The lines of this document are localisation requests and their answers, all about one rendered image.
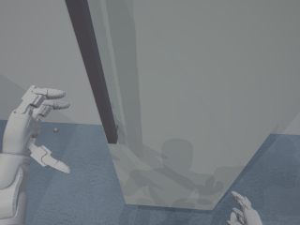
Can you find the handle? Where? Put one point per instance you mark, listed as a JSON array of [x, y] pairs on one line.
[[81, 20]]

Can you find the fridge door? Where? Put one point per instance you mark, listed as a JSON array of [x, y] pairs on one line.
[[196, 87]]

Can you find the robot left hand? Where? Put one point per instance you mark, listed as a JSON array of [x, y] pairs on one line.
[[25, 121]]

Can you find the robot right hand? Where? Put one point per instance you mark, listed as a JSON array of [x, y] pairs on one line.
[[248, 216]]

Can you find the left robot forearm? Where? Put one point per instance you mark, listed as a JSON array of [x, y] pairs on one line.
[[14, 176]]

